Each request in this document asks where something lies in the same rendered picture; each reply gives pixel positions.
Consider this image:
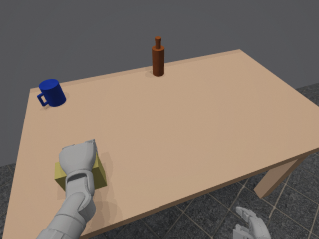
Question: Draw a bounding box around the table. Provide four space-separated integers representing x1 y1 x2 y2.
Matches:
2 49 319 239

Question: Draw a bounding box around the robot left hand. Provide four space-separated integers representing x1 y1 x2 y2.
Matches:
59 139 99 175

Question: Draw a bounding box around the left robot forearm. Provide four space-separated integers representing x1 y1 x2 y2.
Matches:
36 170 96 239

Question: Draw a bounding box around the robot right hand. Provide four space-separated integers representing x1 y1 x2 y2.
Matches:
233 206 271 239

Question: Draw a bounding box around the sponge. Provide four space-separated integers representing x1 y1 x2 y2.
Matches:
54 153 108 191

